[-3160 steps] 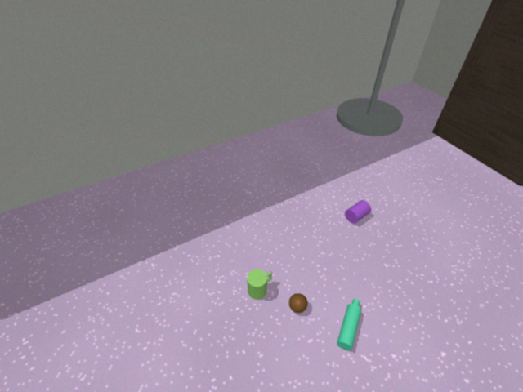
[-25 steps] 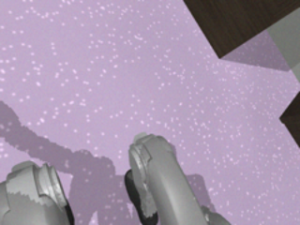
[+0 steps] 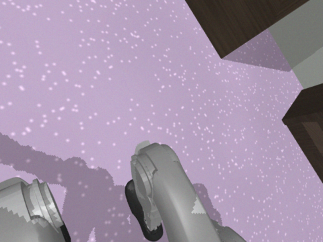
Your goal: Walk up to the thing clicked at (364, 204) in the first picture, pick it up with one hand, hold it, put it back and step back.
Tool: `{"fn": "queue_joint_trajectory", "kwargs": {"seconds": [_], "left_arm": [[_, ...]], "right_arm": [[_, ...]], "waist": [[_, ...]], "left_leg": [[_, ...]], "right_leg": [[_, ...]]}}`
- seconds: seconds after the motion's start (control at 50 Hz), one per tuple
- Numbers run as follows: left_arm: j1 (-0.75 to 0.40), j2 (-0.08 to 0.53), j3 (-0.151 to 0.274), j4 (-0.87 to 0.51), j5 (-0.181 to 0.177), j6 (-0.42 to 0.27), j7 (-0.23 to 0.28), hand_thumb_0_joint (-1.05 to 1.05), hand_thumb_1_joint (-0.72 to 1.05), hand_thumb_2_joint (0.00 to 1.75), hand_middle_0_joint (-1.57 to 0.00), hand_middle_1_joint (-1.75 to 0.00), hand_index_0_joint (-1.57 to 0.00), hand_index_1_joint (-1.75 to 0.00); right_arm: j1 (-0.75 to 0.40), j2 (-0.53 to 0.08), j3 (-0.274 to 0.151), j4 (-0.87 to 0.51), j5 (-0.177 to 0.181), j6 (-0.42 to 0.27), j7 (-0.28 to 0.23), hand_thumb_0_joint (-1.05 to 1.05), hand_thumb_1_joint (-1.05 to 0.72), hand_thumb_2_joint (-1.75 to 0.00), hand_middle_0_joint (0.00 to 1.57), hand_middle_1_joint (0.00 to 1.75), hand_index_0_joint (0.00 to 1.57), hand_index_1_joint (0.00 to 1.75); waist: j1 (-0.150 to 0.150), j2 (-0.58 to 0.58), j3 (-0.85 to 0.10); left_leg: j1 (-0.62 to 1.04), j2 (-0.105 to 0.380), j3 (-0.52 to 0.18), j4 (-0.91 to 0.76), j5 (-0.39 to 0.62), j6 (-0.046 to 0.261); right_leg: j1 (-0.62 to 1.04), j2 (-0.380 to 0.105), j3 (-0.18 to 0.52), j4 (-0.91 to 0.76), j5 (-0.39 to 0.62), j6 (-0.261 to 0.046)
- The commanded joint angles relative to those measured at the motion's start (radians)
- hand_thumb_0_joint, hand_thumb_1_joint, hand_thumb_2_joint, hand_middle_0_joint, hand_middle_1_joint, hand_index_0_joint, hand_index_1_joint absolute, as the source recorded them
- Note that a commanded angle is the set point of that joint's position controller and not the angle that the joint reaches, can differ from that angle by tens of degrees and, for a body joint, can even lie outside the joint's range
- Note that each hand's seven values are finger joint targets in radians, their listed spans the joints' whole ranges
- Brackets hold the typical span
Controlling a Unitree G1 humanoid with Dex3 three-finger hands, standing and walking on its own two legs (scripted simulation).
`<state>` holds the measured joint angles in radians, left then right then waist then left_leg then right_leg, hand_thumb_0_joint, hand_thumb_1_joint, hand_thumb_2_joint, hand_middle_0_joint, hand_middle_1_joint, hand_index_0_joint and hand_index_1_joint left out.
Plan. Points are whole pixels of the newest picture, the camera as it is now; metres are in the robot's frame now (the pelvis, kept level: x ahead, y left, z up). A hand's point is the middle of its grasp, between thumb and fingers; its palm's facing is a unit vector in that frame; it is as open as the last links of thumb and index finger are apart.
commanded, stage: rest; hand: left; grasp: from above
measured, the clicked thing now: out of the picture +0.45 +0.38 -0.27
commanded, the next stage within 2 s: open in 0.24 s
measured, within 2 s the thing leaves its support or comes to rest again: neither
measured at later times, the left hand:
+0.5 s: hand out of the picture +0.44 +0.38 -0.22, palm faces -0.32 -0.29 -0.90, open 10.1 cm
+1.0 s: hand out of the picture +0.44 +0.38 -0.22, palm faces -0.31 -0.28 -0.91, open 13.3 cm
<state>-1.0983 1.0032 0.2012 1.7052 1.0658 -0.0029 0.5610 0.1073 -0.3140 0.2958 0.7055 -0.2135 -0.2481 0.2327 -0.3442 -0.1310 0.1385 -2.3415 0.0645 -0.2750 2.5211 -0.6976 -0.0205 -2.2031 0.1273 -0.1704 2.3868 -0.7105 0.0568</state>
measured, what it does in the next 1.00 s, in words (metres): stands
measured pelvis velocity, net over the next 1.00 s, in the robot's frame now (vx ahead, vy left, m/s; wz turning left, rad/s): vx -0.01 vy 0.00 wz -0.03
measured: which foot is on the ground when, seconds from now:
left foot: down 0.00-1.00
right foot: down 0.00-1.00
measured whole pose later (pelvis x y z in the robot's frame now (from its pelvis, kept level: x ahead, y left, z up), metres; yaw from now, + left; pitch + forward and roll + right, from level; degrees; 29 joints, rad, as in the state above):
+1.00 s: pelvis -0.01 +0.00 +0.01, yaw -1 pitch +26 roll -15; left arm -1.15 1.11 0.17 1.75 1.05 -0.01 0.56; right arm 0.11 -0.35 0.36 0.65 -0.22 -0.28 0.24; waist -0.38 -0.16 0.20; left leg -2.32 0.07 -0.30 2.51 -0.69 -0.01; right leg -2.16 0.14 -0.19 2.35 -0.69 0.07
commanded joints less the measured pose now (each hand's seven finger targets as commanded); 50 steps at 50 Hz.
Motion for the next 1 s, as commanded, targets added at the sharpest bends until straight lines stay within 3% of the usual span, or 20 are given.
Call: {"fn": "queue_joint_trajectory", "kwargs": {"seconds": [0.0, 0.08, 0.1, 0.18, 0.22, 0.28, 0.3, 0.32, 0.36, 0.42, 0.44, 0.48, 0.5, 0.66, 0.72, 0.78, 0.8, 0.84, 0.9, 0.98], "left_arm": [[-0.279, 0.276, -0.009, -0.118, -0.012, -0.003, 0.045, 0.00, 0.68, 0.63, -1.10, -0.50, -1.09, -0.50], [-0.271, 0.266, -0.028, -0.092, -0.012, -0.004, 0.039, 0.00, 0.67, 0.66, -1.09, -0.51, -1.08, -0.52], [-0.261, 0.290, -0.001, -0.091, -0.015, -0.006, 0.042, 0.00, 0.67, 0.67, -1.09, -0.53, -1.08, -0.54], [-0.263, 0.303, -0.004, -0.075, -0.022, -0.008, 0.041, 0.00, 0.65, 0.67, -1.07, -0.53, -1.06, -0.54], [-0.276, 0.290, -0.028, -0.073, -0.031, -0.014, 0.040, 0.00, 0.61, 0.67, -1.05, -0.53, -1.04, -0.54], [-0.237, 0.329, -0.005, -0.038, -0.026, -0.016, 0.039, 0.00, 0.59, 0.66, -1.02, -0.54, -1.01, -0.55], [-0.252, 0.325, -0.017, -0.048, -0.017, -0.019, 0.040, 0.00, 0.59, 0.68, -1.03, -0.54, -1.02, -0.55], [-0.267, 0.297, -0.042, -0.058, -0.022, -0.023, 0.033, 0.00, 0.56, 0.67, -1.01, -0.54, -1.00, -0.55], [-0.256, 0.321, -0.022, -0.058, -0.019, -0.022, 0.038, 0.00, 0.40, 0.69, -0.85, -0.60, -0.84, -0.60], [-0.285, 0.309, -0.048, -0.070, -0.015, -0.028, 0.035, 0.00, 0.16, 0.67, -0.63, -0.62, -0.62, -0.63], [-0.248, 0.338, -0.015, -0.038, -0.008, -0.023, 0.041, 0.00, 0.08, 0.65, -0.57, -0.64, -0.57, -0.64], [-0.261, 0.342, -0.015, -0.054, -0.011, -0.026, 0.043, 0.00, -0.06, 0.67, -0.52, -0.63, -0.51, -0.63], [-0.292, 0.314, -0.039, -0.072, -0.012, -0.029, 0.043, 0.00, -0.11, 0.71, -0.49, -0.65, -0.47, -0.66], [-0.275, 0.334, -0.033, -0.067, -0.024, -0.017, 0.051, 0.00, -0.31, 0.84, -0.31, -0.81, -0.30, -0.82], [-0.277, 0.332, -0.040, -0.067, -0.017, -0.012, 0.045, 0.00, -0.38, 0.91, -0.26, -0.85, -0.24, -0.87], [-0.278, 0.337, -0.042, -0.073, -0.018, -0.009, 0.044, 0.00, -0.42, 0.97, -0.24, -0.88, -0.21, -0.90], [-0.266, 0.351, -0.026, -0.056, -0.021, -0.009, 0.050, 0.00, -0.44, 0.98, -0.22, -0.89, -0.19, -0.92], [-0.287, 0.330, -0.048, -0.082, -0.019, -0.015, 0.049, 0.00, -0.47, 1.01, -0.19, -0.93, -0.17, -0.95], [-0.279, 0.342, -0.042, -0.064, -0.021, -0.012, 0.044, 0.00, -0.51, 1.04, -0.15, -0.96, -0.13, -0.98], [-0.264, 0.341, -0.039, -0.071, -0.025, -0.011, 0.041, 0.00, -0.56, 1.10, -0.12, -1.00, -0.09, -1.03]], "right_arm": [[0.197, -0.318, -0.079, 0.013, 0.003, -0.014, -0.008, 0.00, -0.89, -0.90, 0.20, 0.30, 0.20, 0.30], [0.192, -0.323, -0.070, 0.002, 0.003, -0.024, -0.003, 0.00, -0.89, -0.90, 0.20, 0.30, 0.20, 0.30], [0.202, -0.334, -0.073, 0.006, 0.002, -0.026, -0.006, 0.00, -0.89, -0.90, 0.20, 0.30, 0.20, 0.30], [0.205, -0.333, -0.063, 0.000, 0.000, -0.032, -0.003, 0.00, -0.89, -0.90, 0.20, 0.30, 0.20, 0.30], [0.185, -0.330, -0.055, -0.005, 0.000, -0.037, -0.005, 0.00, -0.90, -0.90, 0.20, 0.30, 0.20, 0.30], [0.197, -0.351, -0.054, 0.001, -0.003, -0.037, -0.008, 0.00, -0.89, -0.90, 0.20, 0.30, 0.20, 0.30], [0.200, -0.345, -0.052, -0.004, -0.004, -0.034, -0.007, 0.00, -0.90, -0.90, 0.20, 0.30, 0.20, 0.30], [0.187, -0.338, -0.051, -0.016, 0.001, -0.036, -0.006, 0.00, -0.90, -0.90, 0.20, 0.30, 0.20, 0.30], [0.197, -0.349, -0.049, -0.013, -0.004, -0.036, -0.007, 0.00, -0.89, -0.90, 0.20, 0.30, 0.20, 0.30], [0.180, -0.348, -0.046, -0.024, 0.001, -0.039, -0.006, 0.00, -0.89, -0.90, 0.20, 0.30, 0.20, 0.30], [0.205, -0.360, -0.050, -0.009, -0.002, -0.036, -0.006, 0.00, -0.89, -0.90, 0.20, 0.30, 0.20, 0.30], [0.205, -0.360, -0.046, -0.014, -0.001, -0.037, -0.003, 0.00, -0.89, -0.90, 0.20, 0.30, 0.20, 0.30], [0.194, -0.354, -0.044, -0.021, 0.002, -0.040, -0.003, 0.00, -0.89, -0.90, 0.20, 0.30, 0.20, 0.30], [0.181, -0.355, -0.038, -0.028, -0.002, -0.043, -0.004, 0.00, -0.89, -0.90, 0.20, 0.30, 0.20, 0.30], [0.193, -0.364, -0.041, -0.028, -0.002, -0.043, -0.003, 0.00, -0.89, -0.90, 0.20, 0.30, 0.20, 0.30], [0.185, -0.359, -0.039, -0.036, 0.001, -0.042, -0.004, 0.00, -0.89, -0.90, 0.20, 0.30, 0.20, 0.30], [0.185, -0.369, -0.035, -0.027, -0.006, -0.039, -0.004, 0.00, -0.89, -0.90, 0.20, 0.30, 0.20, 0.30], [0.173, -0.362, -0.034, -0.040, -0.006, -0.040, -0.005, 0.00, -0.89, -0.90, 0.20, 0.30, 0.20, 0.30], [0.175, -0.366, -0.035, -0.034, -0.005, -0.039, -0.006, 0.00, -0.89, -0.90, 0.20, 0.30, 0.20, 0.30], [0.188, -0.363, -0.032, -0.035, -0.004, -0.038, -0.006, 0.00, -0.89, -0.90, 0.20, 0.30, 0.20, 0.30]], "waist": [[-0.033, 0.534, -0.638], [-0.040, 0.536, -0.622], [-0.044, 0.514, -0.629], [-0.046, 0.507, -0.614], [-0.045, 0.494, -0.608], [-0.051, 0.497, -0.603], [-0.057, 0.503, -0.594], [-0.060, 0.499, -0.578], [-0.059, 0.502, -0.586], [-0.065, 0.527, -0.563], [-0.068, 0.517, -0.571], [-0.068, 0.515, -0.566], [-0.068, 0.527, -0.558], [-0.061, 0.536, -0.567], [-0.078, 0.550, -0.561], [-0.073, 0.545, -0.561], [-0.072, 0.542, -0.572], [-0.076, 0.548, -0.570], [-0.076, 0.541, -0.551], [-0.078, 0.522, -0.574]], "left_leg": [[0.502, 0.033, 0.117, -0.236, 0.222, 0.027], [0.516, 0.036, 0.109, -0.239, 0.211, 0.025], [0.508, 0.036, 0.108, -0.230, 0.225, 0.028], [0.485, 0.038, 0.110, -0.225, 0.216, 0.032], [0.476, 0.040, 0.109, -0.229, 0.187, 0.033], [0.488, 0.042, 0.101, -0.234, 0.205, 0.030], [0.479, 0.039, 0.105, -0.233, 0.201, 0.030], [0.477, 0.039, 0.101, -0.237, 0.193, 0.029], [0.496, 0.042, 0.096, -0.237, 0.203, 0.028], [0.502, 0.043, 0.091, -0.246, 0.192, 0.024], [0.506, 0.043, 0.091, -0.250, 0.207, 0.023], [0.496, 0.043, 0.092, -0.241, 0.216, 0.025], [0.501, 0.043, 0.089, -0.249, 0.206, 0.021], [0.511, 0.047, 0.096, -0.249, 0.196, 0.022], [0.524, 0.048, 0.087, -0.258, 0.200, 0.017], [0.520, 0.047, 0.085, -0.259, 0.189, 0.018], [0.523, 0.051, 0.080, -0.263, 0.201, 0.017], [0.521, 0.049, 0.083, -0.264, 0.189, 0.017], [0.501, 0.049, 0.085, -0.266, 0.172, 0.018], [0.509, 0.049, 0.088, -0.251, 0.214, 0.022]], "right_leg": [[0.330, 0.018, -0.110, -0.222, 0.293, -0.076], [0.322, 0.022, -0.114, -0.221, 0.278, -0.078], [0.338, 0.021, -0.118, -0.224, 0.295, -0.073], [0.357, 0.023, -0.113, -0.236, 0.293, -0.070], [0.357, 0.029, -0.112, -0.245, 0.269, -0.071], [0.363, 0.025, -0.122, -0.238, 0.278, -0.071], [0.370, 0.025, -0.118, -0.238, 0.279, -0.072], [0.356, 0.025, -0.119, -0.239, 0.270, -0.074], [0.357, 0.027, -0.126, -0.240, 0.278, -0.072], [0.331, 0.026, -0.128, -0.236, 0.267, -0.075], [0.352, 0.026, -0.131, -0.237, 0.282, -0.073], [0.351, 0.025, -0.126, -0.236, 0.287, -0.072], [0.330, 0.023, -0.129, -0.231, 0.278, -0.075], [0.356, 0.029, -0.125, -0.251, 0.277, -0.071], [0.343, 0.026, -0.132, -0.240, 0.277, -0.074], [0.344, 0.026, -0.129, -0.243, 0.268, -0.075], [0.358, 0.028, -0.136, -0.244, 0.280, -0.074], [0.354, 0.030, -0.134, -0.248, 0.273, -0.076], [0.350, 0.032, -0.134, -0.254, 0.260, -0.075], [0.379, 0.032, -0.130, -0.257, 0.298, -0.070]]}}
